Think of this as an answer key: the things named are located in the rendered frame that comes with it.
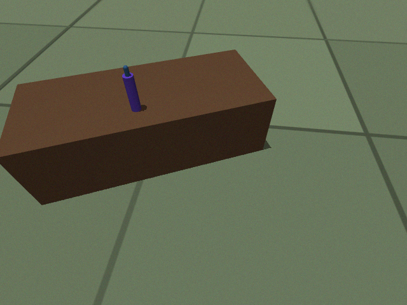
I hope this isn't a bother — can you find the bottle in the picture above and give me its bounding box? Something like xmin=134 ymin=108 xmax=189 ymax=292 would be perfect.
xmin=122 ymin=65 xmax=141 ymax=112

